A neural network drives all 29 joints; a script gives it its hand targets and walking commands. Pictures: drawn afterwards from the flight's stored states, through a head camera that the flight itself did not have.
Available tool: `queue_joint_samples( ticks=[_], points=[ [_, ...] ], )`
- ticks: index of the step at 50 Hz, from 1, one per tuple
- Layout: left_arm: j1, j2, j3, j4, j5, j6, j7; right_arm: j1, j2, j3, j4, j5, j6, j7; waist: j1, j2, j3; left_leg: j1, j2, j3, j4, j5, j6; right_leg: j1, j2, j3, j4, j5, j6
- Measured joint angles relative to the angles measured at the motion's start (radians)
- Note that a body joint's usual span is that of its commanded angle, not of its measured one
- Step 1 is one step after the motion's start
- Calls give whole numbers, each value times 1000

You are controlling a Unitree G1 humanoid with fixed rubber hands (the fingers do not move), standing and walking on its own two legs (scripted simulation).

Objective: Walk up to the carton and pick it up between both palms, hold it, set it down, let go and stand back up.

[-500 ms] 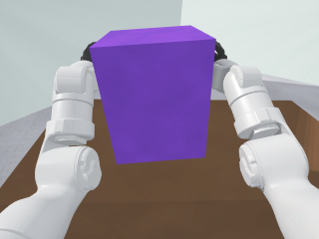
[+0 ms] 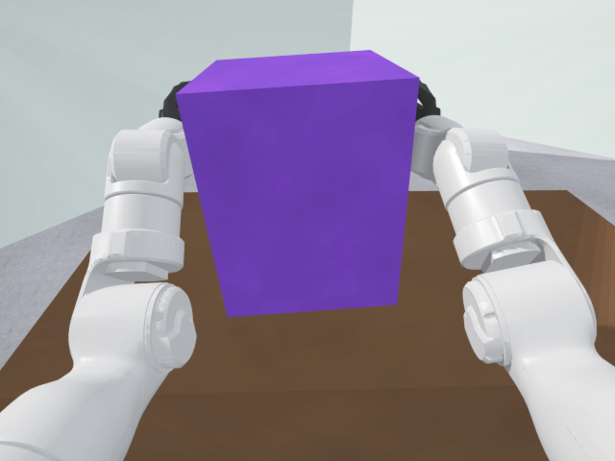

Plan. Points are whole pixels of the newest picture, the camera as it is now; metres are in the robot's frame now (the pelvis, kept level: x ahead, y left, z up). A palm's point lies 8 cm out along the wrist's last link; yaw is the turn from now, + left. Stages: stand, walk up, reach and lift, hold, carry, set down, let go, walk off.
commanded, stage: hold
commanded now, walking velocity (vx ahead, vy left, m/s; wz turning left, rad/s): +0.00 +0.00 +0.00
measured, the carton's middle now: (302, 176) +0.36 -0.01 +0.28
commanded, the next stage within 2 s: none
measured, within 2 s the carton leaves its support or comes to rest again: neither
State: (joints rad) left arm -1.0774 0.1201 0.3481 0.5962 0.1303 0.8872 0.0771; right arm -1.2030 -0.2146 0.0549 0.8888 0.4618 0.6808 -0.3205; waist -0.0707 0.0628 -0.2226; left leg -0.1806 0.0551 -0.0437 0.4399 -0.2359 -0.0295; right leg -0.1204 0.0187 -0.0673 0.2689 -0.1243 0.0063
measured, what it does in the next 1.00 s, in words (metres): stands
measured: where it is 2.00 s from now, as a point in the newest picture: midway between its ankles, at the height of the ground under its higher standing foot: outside the picture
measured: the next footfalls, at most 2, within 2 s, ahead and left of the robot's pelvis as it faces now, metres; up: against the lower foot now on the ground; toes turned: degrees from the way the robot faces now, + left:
none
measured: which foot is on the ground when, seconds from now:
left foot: down 0.00-1.00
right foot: down 0.00-1.00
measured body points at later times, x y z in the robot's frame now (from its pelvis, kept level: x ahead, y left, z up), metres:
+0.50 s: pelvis +0.00 +0.00 +0.00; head -0.10 +0.01 +0.44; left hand +0.39 +0.15 +0.32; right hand +0.38 -0.15 +0.33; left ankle +0.00 +0.13 -0.75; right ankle +0.01 -0.12 -0.75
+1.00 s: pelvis -0.01 +0.00 +0.00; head -0.10 +0.00 +0.44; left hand +0.38 +0.14 +0.33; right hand +0.38 -0.15 +0.33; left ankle +0.00 +0.13 -0.75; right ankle +0.01 -0.12 -0.75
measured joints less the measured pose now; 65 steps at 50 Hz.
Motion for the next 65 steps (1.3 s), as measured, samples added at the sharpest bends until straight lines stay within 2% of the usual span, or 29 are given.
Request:
queue_joint_samples(
  ticks=[5,11,22,27,31,45,56,65],
  points=[
    [-13,4,17,11,5,8,-2,-12,5,0,17,2,2,-3,-3,-2,4,0,-1,3,-4,2,0,-4,-1,3,4,-1,-1],
    [7,-5,-1,-27,4,9,1,5,-7,11,-18,16,5,-4,-1,3,7,6,1,1,0,-2,0,10,1,2,-8,3,0],
    [-6,-3,19,5,8,3,-4,-10,1,5,9,0,9,-3,-1,-13,6,7,0,4,-3,4,1,4,0,5,-1,4,-1],
    [16,1,-10,-48,0,10,2,-1,3,-5,-11,6,-6,-1,-7,-15,-9,-8,0,-4,1,7,-2,-3,1,-2,-5,8,-2],
    [-21,-5,29,12,21,11,-1,-28,6,-22,43,-1,-1,2,0,-21,1,8,-1,1,-2,6,1,5,0,3,3,4,-2],
    [-58,15,15,94,9,-27,-2,-56,3,-20,92,-18,-13,15,9,-13,-3,-15,-3,-1,-1,15,1,-19,-2,3,8,9,-2],
    [-8,5,-15,25,-4,-18,5,3,-3,2,8,1,-2,5,0,-5,-7,-12,1,-6,6,6,-1,-5,3,-1,-5,11,-2],
    [-31,3,23,54,4,-18,4,-30,0,-2,46,-8,6,4,7,-4,-3,-5,0,5,-1,8,2,-8,1,10,0,9,0]
  ],
)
